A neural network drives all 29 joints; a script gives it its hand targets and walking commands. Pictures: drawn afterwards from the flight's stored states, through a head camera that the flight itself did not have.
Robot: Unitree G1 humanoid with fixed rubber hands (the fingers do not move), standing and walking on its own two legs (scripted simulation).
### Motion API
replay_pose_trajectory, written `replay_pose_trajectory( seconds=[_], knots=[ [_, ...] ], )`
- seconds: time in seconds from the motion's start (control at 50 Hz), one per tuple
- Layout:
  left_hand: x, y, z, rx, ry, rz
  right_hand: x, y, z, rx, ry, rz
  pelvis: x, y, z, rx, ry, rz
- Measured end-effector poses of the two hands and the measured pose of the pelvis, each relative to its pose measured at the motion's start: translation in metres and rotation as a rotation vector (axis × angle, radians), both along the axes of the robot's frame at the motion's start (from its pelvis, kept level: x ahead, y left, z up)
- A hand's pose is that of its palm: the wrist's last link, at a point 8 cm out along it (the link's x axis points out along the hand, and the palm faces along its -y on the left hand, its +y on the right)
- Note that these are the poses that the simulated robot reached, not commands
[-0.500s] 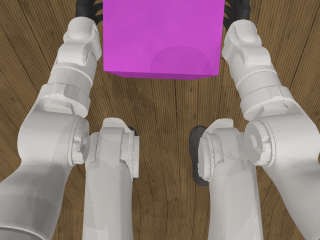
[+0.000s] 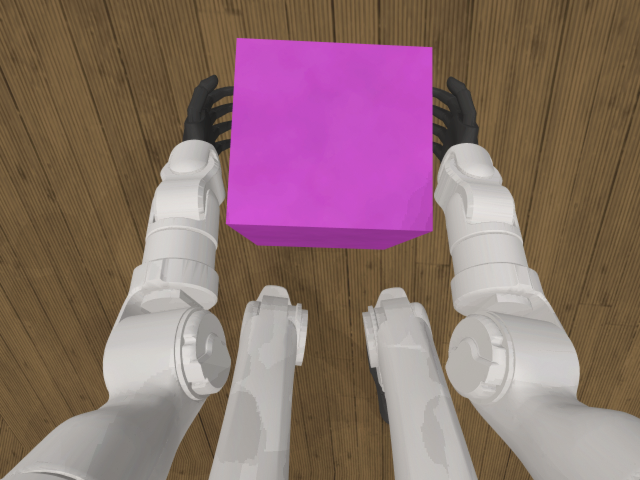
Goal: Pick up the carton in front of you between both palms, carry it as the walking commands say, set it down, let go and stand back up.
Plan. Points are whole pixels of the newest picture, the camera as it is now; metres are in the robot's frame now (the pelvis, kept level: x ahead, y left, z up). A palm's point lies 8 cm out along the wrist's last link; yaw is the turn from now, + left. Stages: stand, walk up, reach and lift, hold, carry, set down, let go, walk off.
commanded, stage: reach and lift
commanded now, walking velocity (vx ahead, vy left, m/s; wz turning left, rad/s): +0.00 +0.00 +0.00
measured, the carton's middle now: (326, 167) +0.48 +0.02 -0.14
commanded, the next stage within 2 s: none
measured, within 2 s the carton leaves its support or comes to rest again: neither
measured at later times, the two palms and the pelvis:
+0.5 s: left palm (152, 112) +0.44 +0.16 +0.09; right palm (539, 112) +0.45 -0.14 +0.09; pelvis +0.05 +0.00 +0.13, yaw +1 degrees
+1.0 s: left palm out of the picture +0.41 +0.16 +0.24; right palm out of the picture +0.41 -0.14 +0.25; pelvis +0.10 +0.00 +0.27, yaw +1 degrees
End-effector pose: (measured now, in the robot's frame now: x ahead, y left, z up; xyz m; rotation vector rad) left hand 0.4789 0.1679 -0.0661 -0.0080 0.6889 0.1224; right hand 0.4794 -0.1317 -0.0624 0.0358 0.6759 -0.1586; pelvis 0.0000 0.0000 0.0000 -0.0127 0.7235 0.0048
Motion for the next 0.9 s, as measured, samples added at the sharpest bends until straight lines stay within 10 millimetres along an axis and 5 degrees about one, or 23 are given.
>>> replay_pose_trajectory(
  seconds=[0.24, 0.9],
  knots=[
    [-0.015, -0.003, 0.064, -0.013, -0.010, 0.016, -0.013, -0.004, 0.065, 0.010, -0.010, -0.003, 0.020, -0.002, 0.057, 0.003, -0.032, 0.003],
    [-0.066, -0.010, 0.278, -0.015, -0.003, 0.035, -0.061, -0.011, 0.278, 0.006, -0.004, 0.012, 0.092, -0.001, 0.244, 0.014, -0.407, 0.011]
  ],
)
